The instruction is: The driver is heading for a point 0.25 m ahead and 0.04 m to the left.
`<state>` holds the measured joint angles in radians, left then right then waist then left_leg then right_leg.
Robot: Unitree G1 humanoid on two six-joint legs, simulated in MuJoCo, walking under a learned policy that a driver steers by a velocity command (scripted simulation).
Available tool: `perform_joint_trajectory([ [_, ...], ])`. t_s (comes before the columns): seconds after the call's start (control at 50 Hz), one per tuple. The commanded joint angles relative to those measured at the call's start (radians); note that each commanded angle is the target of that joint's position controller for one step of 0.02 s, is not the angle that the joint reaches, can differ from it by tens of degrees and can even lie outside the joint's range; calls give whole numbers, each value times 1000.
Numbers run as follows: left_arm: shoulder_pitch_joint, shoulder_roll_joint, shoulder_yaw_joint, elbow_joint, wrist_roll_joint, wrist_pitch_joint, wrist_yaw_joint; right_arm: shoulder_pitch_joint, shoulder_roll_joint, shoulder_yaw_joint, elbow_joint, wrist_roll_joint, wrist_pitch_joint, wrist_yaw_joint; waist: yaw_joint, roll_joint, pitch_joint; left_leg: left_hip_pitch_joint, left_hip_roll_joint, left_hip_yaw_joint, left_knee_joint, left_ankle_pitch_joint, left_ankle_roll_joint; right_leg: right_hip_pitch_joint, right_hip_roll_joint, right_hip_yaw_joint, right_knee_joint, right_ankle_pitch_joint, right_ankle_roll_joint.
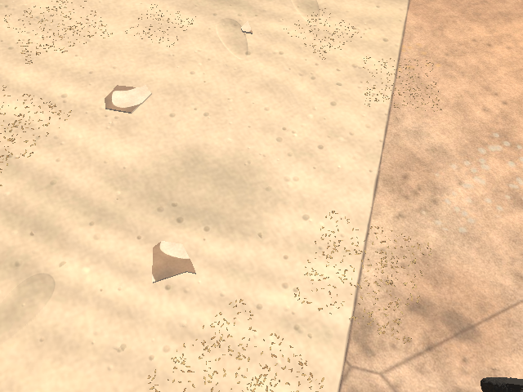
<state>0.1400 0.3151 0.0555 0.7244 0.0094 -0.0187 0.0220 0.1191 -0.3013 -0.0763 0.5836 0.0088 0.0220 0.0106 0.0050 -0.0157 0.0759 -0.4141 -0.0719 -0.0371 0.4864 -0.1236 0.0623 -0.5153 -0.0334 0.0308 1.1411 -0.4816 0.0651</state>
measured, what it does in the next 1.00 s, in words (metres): steps on the spot: right foot, then left foot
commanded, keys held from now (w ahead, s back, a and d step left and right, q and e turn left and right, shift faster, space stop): q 0.02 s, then w+q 0.04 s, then no key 0.94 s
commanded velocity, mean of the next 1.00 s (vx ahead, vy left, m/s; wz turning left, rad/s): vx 0.03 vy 0.00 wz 0.18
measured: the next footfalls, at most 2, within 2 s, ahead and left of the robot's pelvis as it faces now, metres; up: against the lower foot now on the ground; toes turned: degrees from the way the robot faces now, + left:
right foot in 0.22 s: +0.13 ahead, -0.15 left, +0.00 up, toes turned +8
left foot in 0.50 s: +0.07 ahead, +0.11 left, +0.00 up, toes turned +5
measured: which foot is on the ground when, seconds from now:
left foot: down 0.00-0.22, up 0.24-0.48, down 0.50-1.00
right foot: up 0.00-0.20, down 0.22-1.00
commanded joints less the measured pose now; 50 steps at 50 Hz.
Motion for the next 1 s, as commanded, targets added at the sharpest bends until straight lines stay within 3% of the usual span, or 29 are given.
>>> perform_joint_trajectory([
  [0.02,76,88,24,-48,4,3,10,-29,-159,-50,-67,-13,-2,-20,28,122,-206,138,226,-256,-141,332,205,7,8,16,-120,54,23],
  [0.08,51,61,11,-54,0,2,3,-33,-161,-52,-64,0,3,-35,10,143,-223,87,192,-273,-170,-68,184,73,19,14,-286,152,16],
  [0.14,20,67,12,-74,-2,-4,-7,-11,-147,-43,-48,-12,8,-32,-14,174,-206,72,201,-305,-136,-82,167,130,25,8,-383,182,3],
  [0.2,53,45,12,-79,7,-17,-21,-15,-97,-17,-39,-8,11,-27,24,159,-202,43,174,-309,-41,-73,100,290,30,-18,-617,304,-39],
  [0.22,62,66,15,-90,25,-20,-21,27,-53,-1,-26,-14,8,-27,21,108,-193,4,126,-284,21,-152,40,359,-46,53,-706,358,-68],
  [0.24,38,155,29,-111,47,-18,-16,89,-13,8,-25,-23,3,-27,-42,-120,-172,-79,-1,-141,197,-326,-37,378,-238,272,-786,451,-159],
  [0.26,20,126,22,-101,59,-17,-17,55,-67,-6,-46,-18,-6,-31,-33,-267,-144,-75,2,-90,296,-445,-74,262,-340,434,-859,413,-294],
  [0.28,-10,92,13,-117,48,-21,-15,34,-125,-24,-40,-13,-6,-35,-16,-221,-115,-70,36,-108,397,-438,-96,251,-319,424,-866,365,-321],
  [0.3,-18,86,13,-112,33,-22,-12,35,-133,-33,-23,-7,-1,-37,-15,-179,-107,-92,37,-100,457,-418,-111,272,-282,369,-848,367,-300],
  [0.34,-33,85,13,-106,9,-22,-8,60,-97,-30,7,-11,15,-41,-19,-134,-108,-94,63,-97,489,-377,-138,308,-240,283,-811,471,-267],
  [0.36,-42,75,10,-102,6,-17,-7,69,-61,-19,17,-10,18,-38,-27,-118,-113,-48,69,-70,435,-363,-145,298,-204,219,-794,547,-251],
  [0.4,-31,57,8,-92,6,-5,-10,48,-3,3,23,-7,15,-32,-9,-147,-139,43,71,-15,276,-334,-152,322,-153,138,-756,651,-238],
  [0.44,-3,55,9,-77,-2,5,-13,51,-7,2,34,0,14,-29,-3,-164,-168,116,61,15,100,-228,-150,367,-145,128,-719,696,-243],
  [0.48,32,43,5,-62,-16,3,-16,65,-23,2,51,-10,13,-26,-9,-141,-171,240,68,3,-113,1,-119,348,-127,125,-705,619,-197],
  [0.5,55,31,-1,-58,-6,-7,-21,57,-68,-3,37,-20,13,-30,6,-81,-189,318,131,-67,-98,136,-92,300,-112,116,-696,516,-147],
  [0.52,89,31,-2,-62,12,-21,-31,40,-129,-17,40,-21,16,-35,58,51,-188,329,167,-101,-18,213,-43,259,-49,55,-689,414,-105],
  [0.54,57,26,-6,-56,19,-26,-34,42,-86,-13,53,-19,16,-28,31,100,-190,257,151,-89,-13,71,-13,304,-13,3,-685,323,-68],
  [0.56,11,40,-3,-56,18,-24,-34,37,-50,-3,53,-22,13,-23,10,76,-153,223,141,-90,-29,11,-16,304,-6,-7,-670,308,-53],
  [0.62,1,25,-4,-52,9,-9,-27,42,-45,2,72,-24,-2,-27,9,77,-106,188,129,-82,-33,21,-42,298,-9,-9,-658,362,-60],
  [1.0,55,22,7,90,-2,8,9,84,-14,15,206,-15,-20,-44,8,26,-74,193,101,-57,-40,32,-48,331,-10,-16,-673,378,-36],
])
